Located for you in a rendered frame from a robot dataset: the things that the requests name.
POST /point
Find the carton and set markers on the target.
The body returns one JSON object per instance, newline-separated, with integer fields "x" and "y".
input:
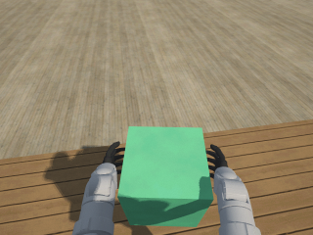
{"x": 165, "y": 178}

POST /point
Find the robot right forearm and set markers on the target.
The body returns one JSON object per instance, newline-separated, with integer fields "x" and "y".
{"x": 234, "y": 207}

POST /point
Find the robot left forearm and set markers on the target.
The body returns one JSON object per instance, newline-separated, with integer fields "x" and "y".
{"x": 98, "y": 203}

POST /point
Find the right robot hand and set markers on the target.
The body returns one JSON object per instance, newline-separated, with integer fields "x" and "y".
{"x": 218, "y": 161}

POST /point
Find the left robot hand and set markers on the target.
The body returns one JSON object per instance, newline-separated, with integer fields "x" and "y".
{"x": 111, "y": 158}

